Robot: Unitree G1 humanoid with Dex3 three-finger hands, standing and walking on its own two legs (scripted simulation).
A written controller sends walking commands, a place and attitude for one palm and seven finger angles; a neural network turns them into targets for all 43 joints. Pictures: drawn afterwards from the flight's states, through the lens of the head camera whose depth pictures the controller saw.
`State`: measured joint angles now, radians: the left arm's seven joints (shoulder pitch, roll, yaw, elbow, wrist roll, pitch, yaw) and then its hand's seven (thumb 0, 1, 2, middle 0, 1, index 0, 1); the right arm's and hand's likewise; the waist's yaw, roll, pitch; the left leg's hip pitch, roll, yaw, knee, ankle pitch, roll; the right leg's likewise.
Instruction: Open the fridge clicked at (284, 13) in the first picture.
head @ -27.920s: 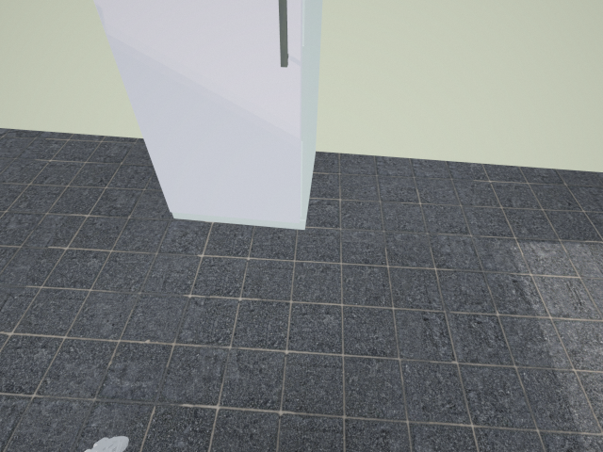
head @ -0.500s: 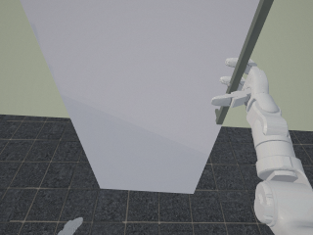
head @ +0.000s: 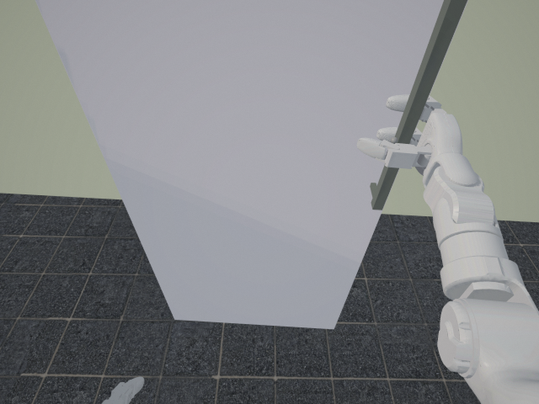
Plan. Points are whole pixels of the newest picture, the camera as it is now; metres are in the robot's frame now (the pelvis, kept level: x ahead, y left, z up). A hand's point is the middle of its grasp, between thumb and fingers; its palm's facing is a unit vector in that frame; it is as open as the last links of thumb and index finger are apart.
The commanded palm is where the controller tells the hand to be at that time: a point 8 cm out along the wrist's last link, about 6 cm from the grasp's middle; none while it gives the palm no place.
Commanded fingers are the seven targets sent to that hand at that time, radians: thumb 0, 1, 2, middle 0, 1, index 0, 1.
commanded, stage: grip the handle and tug to test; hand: right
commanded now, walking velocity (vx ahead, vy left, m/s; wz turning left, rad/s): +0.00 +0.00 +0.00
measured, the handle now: (411, 99) +0.51 -0.15 +0.24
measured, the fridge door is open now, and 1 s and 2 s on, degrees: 0 1 24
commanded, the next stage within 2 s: pull the door a little, standing still in 1.04 s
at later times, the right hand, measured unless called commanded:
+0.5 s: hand (390, 138) +0.46 -0.13 +0.20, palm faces -0.01 +1.00 +0.01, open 4.9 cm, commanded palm +0.43 -0.18 +0.20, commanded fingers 0.00 -0.90 -0.90 0.45 1.40 0.45 1.40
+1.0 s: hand (394, 145) +0.44 -0.13 +0.20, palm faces +0.00 +1.00 +0.01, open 5.5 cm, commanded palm +0.40 -0.18 +0.20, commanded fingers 0.00 -0.90 -0.90 0.45 1.40 0.45 1.40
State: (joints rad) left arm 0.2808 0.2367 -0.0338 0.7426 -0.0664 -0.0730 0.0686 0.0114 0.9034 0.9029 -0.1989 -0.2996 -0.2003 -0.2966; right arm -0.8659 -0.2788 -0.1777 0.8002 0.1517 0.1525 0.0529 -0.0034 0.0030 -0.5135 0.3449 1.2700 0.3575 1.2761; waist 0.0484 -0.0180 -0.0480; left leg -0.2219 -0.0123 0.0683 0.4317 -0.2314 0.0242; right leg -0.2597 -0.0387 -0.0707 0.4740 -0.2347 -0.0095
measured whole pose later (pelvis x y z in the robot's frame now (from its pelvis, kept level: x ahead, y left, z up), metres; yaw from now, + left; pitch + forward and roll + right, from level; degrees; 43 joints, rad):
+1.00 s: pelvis +0.04 +0.00 +0.00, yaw +3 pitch +1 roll +0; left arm 0.23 0.24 -0.02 0.67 -0.08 -0.01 0.06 0.01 0.90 0.90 -0.20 -0.30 -0.20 -0.30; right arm -0.57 -0.25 -0.21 0.36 0.17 0.32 0.05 0.02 -0.78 -0.79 0.34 1.40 0.36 1.39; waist 0.03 -0.03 -0.08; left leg -0.14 -0.03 0.02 0.38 -0.25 0.03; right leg -0.15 -0.05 -0.11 0.41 -0.26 0.00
